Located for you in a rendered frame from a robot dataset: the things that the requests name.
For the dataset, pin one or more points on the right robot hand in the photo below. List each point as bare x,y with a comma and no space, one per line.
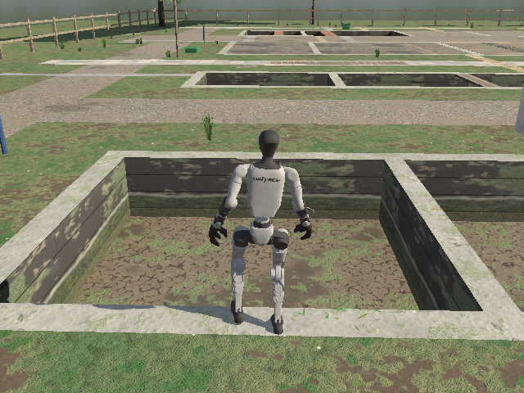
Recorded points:
301,229

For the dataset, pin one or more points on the right robot forearm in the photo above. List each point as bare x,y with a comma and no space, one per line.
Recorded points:
303,216

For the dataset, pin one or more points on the right robot upper arm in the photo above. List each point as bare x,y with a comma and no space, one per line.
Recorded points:
296,191

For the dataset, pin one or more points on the left robot forearm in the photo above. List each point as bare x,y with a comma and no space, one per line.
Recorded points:
221,215

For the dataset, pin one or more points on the left robot hand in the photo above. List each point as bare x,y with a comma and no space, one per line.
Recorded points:
213,233

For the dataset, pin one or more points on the robot torso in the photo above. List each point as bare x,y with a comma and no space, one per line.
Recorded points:
264,196

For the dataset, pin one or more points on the left robot upper arm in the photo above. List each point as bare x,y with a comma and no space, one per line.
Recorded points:
239,172

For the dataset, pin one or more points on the humanoid robot head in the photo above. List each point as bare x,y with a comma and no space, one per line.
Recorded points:
268,141

